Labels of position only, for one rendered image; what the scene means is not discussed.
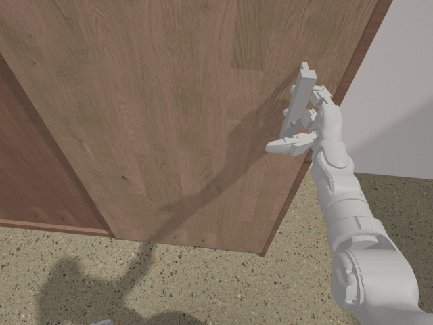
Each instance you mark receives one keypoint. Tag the handle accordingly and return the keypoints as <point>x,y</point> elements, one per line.
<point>304,86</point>

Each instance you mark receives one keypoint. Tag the right robot forearm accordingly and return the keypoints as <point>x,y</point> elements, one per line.
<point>349,219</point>

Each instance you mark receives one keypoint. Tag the robot right upper arm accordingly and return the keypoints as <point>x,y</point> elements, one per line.
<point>377,286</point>

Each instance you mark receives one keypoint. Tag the wardrobe door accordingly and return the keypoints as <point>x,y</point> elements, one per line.
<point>164,108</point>
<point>37,183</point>

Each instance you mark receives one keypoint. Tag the right robot hand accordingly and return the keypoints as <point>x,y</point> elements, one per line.
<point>327,123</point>

